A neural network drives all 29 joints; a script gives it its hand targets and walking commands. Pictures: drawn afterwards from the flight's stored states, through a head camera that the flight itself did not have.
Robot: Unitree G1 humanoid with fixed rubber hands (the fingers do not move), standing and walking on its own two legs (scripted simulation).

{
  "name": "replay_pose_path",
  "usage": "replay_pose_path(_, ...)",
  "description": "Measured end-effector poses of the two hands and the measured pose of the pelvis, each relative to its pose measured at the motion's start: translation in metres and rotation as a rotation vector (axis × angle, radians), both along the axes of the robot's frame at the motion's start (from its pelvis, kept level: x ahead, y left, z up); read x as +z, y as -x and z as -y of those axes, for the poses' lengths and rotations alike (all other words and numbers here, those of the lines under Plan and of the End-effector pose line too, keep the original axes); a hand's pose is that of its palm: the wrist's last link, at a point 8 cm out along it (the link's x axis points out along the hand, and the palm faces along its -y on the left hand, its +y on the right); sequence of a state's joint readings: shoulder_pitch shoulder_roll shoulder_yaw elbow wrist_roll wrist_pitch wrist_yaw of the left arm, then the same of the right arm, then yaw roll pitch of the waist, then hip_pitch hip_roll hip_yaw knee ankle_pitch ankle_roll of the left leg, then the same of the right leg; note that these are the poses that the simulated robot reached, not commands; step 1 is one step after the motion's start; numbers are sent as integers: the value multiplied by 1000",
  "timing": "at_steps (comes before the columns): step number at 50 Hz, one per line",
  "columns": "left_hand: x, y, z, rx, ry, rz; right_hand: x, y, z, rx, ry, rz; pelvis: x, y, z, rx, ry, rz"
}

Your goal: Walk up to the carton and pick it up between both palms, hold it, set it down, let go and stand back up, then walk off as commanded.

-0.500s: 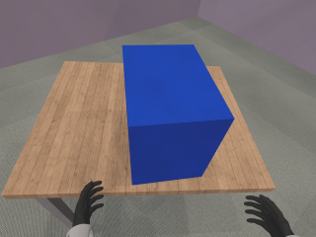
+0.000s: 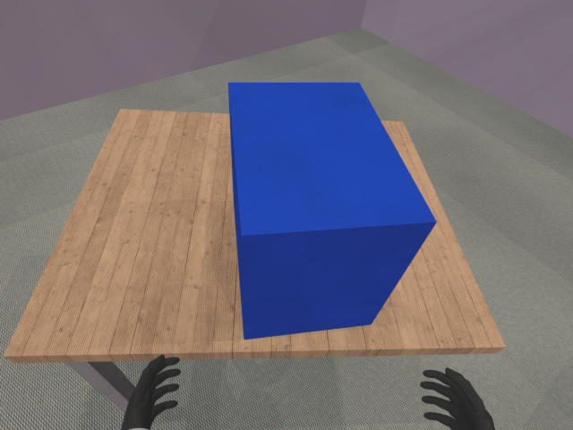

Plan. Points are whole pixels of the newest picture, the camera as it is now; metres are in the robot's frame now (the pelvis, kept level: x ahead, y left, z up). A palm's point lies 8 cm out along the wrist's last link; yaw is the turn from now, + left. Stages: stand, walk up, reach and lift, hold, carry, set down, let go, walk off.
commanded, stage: set down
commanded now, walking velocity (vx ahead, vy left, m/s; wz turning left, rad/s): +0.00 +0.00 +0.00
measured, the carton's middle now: (302, 208) +0.45 +0.04 +0.05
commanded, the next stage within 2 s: let go in 0.94 s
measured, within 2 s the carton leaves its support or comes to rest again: neither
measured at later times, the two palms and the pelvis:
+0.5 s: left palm out of the picture +0.13 +0.22 -0.08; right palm out of the picture +0.17 -0.22 -0.07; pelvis +0.01 +0.00 +0.00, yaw +0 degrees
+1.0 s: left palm (137, 427) +0.14 +0.22 -0.09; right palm out of the picture +0.18 -0.21 -0.09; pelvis +0.02 +0.00 +0.00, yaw +0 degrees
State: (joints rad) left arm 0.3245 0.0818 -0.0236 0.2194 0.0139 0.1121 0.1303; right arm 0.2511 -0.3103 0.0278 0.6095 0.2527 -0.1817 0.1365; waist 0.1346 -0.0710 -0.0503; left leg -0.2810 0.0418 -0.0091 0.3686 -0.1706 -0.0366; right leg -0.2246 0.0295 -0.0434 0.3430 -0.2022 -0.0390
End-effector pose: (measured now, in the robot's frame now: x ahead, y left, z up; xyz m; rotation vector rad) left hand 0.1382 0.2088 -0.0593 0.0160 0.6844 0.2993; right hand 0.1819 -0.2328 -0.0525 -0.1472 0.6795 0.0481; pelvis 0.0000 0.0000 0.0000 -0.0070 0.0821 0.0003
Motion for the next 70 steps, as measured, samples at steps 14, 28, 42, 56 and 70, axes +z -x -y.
replay_pose_path(14,-12,1,-4,-67,5,-52,-12,2,-5,-50,35,-26,0,-9,1,1,-2,13)
replay_pose_path(28,-23,8,-9,-114,8,-121,-24,10,-16,-73,57,-63,0,-9,0,2,-2,18)
replay_pose_path(42,-30,6,-12,-137,20,-175,-31,5,-26,-68,73,-84,0,-14,-2,3,-3,12)
replay_pose_path(56,-28,-1,-11,-148,15,-165,-34,5,-24,-76,71,-79,0,-17,-2,3,-4,15)
replay_pose_path(70,-27,4,-12,-147,13,-162,-32,6,-25,-66,73,-62,0,-15,-2,3,-4,38)
